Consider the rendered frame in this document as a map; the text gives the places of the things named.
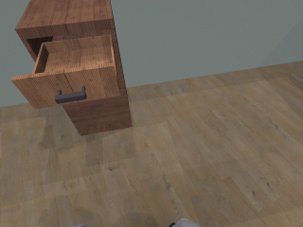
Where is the cabinet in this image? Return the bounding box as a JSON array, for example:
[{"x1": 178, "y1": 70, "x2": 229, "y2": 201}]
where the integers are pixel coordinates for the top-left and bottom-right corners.
[{"x1": 15, "y1": 0, "x2": 133, "y2": 136}]

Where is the handle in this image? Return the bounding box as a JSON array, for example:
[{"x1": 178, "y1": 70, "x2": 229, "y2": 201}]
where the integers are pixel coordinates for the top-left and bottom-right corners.
[{"x1": 54, "y1": 86, "x2": 87, "y2": 104}]

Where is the drawer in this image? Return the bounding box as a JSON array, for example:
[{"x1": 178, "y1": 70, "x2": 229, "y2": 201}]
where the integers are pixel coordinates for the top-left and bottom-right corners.
[{"x1": 11, "y1": 34, "x2": 120, "y2": 110}]

